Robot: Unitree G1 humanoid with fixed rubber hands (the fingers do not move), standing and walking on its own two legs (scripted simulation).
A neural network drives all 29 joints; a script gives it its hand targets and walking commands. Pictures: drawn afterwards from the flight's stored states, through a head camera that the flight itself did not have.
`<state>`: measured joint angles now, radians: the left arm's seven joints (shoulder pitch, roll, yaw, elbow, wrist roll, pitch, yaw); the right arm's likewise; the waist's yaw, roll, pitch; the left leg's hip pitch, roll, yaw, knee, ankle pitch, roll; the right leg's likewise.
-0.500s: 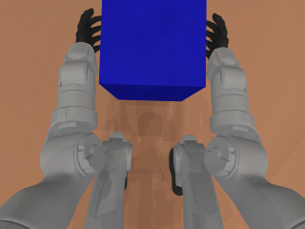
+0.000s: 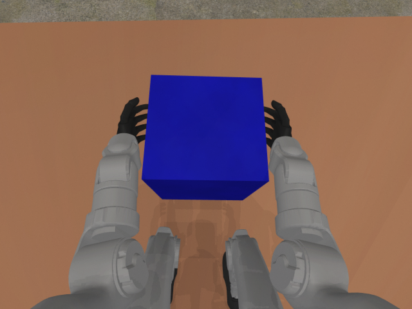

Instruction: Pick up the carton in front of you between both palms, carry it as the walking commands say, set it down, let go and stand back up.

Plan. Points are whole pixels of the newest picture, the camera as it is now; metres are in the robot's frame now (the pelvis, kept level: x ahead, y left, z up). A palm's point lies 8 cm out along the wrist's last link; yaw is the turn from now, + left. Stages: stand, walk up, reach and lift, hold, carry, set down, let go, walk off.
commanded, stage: reach and lift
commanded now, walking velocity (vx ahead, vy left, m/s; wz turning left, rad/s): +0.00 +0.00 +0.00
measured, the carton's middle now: (204, 147) +0.44 +0.01 -0.10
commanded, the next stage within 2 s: hold in 1.74 s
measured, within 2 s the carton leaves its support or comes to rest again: neither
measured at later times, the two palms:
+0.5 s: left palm (99, 126) +0.38 +0.15 +0.12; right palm (324, 130) +0.38 -0.14 +0.12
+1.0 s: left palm (69, 118) +0.35 +0.15 +0.19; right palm (366, 124) +0.35 -0.15 +0.20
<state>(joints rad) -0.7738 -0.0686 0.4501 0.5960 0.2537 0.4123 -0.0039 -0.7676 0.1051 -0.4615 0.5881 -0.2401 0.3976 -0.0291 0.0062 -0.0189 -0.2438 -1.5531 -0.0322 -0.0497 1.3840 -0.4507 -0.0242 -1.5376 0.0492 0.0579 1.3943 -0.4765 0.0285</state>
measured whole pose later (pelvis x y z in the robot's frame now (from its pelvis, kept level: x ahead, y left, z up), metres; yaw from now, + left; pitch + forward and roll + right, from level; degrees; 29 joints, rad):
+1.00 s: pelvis +0.05 +0.00 +0.17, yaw +0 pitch -4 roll +0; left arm -0.34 -0.17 0.33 0.38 0.32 0.61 -0.03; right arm -0.35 0.18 -0.34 0.39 -0.31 0.60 0.03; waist 0.00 0.00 0.03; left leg -0.18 -0.01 -0.06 0.46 -0.20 -0.01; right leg -0.17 0.02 0.07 0.47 -0.23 0.01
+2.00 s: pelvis +0.06 +0.00 +0.17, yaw +0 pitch -8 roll +0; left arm -0.24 -0.15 0.20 0.19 0.26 0.77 -0.02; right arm -0.25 0.15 -0.21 0.19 -0.26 0.76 0.02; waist 0.00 0.00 0.04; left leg -0.03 -0.01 -0.06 0.34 -0.17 -0.01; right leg -0.02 0.01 0.07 0.35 -0.19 0.01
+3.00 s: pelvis +0.15 -0.02 +0.17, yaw +0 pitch +5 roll +2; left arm -0.17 -0.13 0.10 -0.19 0.13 1.04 0.07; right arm -0.15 0.12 -0.13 -0.20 -0.11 1.04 -0.07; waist 0.00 -0.03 -0.18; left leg -0.43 0.02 0.11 0.71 -0.44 -0.01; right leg -0.17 -0.04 -0.03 0.40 -0.32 0.00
